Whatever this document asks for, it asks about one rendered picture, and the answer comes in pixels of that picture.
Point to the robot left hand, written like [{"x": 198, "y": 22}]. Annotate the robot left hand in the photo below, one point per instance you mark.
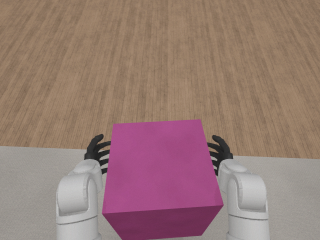
[{"x": 93, "y": 151}]

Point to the right robot forearm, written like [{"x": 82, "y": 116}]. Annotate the right robot forearm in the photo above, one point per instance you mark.
[{"x": 247, "y": 204}]

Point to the left robot forearm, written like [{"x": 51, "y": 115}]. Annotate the left robot forearm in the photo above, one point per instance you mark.
[{"x": 77, "y": 202}]

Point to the robot right hand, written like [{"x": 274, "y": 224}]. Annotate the robot right hand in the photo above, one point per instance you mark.
[{"x": 222, "y": 149}]

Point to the carton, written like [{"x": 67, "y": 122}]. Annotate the carton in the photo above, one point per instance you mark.
[{"x": 160, "y": 180}]

